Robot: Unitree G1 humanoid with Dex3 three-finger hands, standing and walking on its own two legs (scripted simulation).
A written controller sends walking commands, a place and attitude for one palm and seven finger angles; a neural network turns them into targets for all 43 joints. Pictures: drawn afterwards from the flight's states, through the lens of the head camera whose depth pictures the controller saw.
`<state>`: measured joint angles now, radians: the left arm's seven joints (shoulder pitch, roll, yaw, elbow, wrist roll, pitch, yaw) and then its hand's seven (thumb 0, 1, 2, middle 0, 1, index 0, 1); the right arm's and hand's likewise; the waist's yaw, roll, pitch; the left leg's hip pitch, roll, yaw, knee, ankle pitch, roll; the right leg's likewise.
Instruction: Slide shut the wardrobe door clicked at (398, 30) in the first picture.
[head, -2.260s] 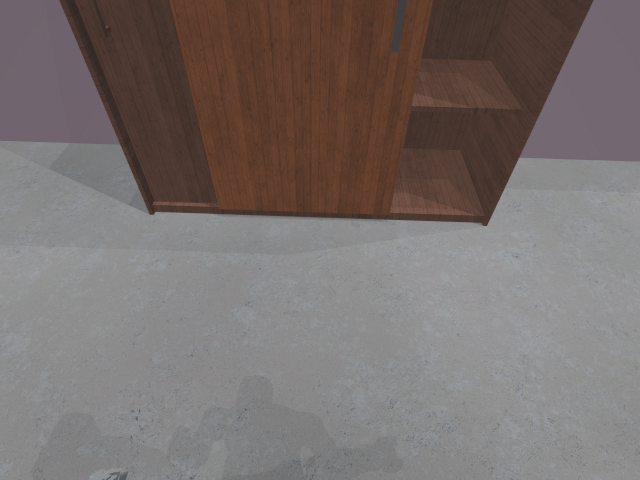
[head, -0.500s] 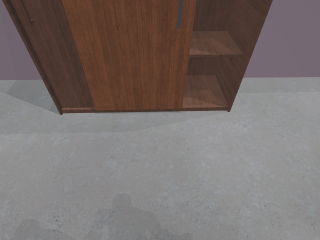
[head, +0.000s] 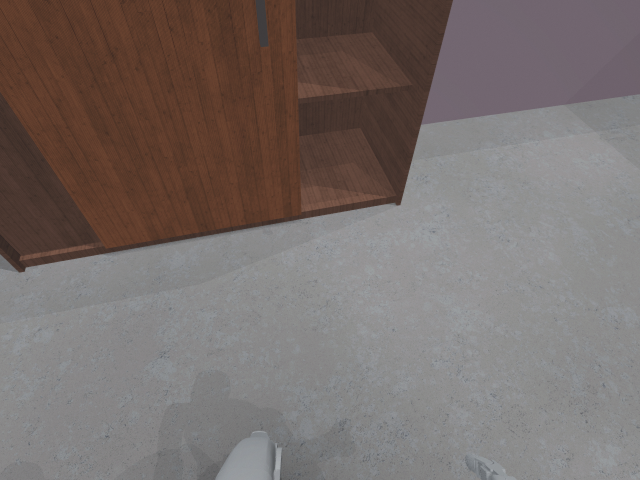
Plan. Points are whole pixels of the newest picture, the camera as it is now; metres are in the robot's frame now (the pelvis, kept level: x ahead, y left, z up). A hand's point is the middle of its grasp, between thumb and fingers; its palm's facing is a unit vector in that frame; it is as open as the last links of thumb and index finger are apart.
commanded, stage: walk to a spot facing it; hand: left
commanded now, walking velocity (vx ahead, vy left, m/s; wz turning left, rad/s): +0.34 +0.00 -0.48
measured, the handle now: out of the picture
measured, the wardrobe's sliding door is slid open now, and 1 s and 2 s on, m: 0.44 0.44 0.44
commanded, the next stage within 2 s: turn to face it in 0.96 s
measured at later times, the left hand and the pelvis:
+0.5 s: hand (237, 319) +0.38 +0.19 -0.15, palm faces -0.33 -0.93 -0.18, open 7.4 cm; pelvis +0.20 +0.05 +0.00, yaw -18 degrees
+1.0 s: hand (301, 260) +0.52 +0.10 -0.16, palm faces -0.48 -0.84 -0.26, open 7.3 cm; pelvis +0.38 -0.05 +0.00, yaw -33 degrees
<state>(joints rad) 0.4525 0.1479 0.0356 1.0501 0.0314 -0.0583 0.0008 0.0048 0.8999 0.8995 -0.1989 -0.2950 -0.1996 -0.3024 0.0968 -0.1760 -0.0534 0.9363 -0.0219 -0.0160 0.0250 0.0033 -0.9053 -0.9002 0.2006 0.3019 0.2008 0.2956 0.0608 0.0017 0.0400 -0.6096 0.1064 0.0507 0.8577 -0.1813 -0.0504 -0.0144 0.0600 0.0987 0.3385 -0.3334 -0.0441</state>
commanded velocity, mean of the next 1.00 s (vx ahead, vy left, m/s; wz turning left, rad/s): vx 0.30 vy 0.00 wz -0.54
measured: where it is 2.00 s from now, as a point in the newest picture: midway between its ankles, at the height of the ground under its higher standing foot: (357, 395)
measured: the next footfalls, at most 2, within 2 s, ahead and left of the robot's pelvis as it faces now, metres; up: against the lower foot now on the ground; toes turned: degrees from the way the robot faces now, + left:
left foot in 0.10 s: +0.19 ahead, +0.14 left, +0.00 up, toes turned +2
right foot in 0.68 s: +0.37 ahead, -0.13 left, +0.00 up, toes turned -32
